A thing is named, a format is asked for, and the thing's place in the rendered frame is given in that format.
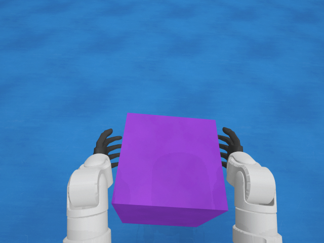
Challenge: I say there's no right robot hand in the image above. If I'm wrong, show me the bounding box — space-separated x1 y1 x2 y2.
218 127 243 168

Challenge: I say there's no carton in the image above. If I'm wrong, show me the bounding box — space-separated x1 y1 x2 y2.
111 113 228 227

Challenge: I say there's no robot right forearm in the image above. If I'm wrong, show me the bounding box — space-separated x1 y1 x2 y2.
226 151 282 243

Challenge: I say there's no robot left forearm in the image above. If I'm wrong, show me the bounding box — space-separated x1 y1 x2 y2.
63 153 113 243

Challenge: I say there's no left robot hand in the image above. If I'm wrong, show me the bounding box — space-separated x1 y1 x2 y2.
93 129 122 168

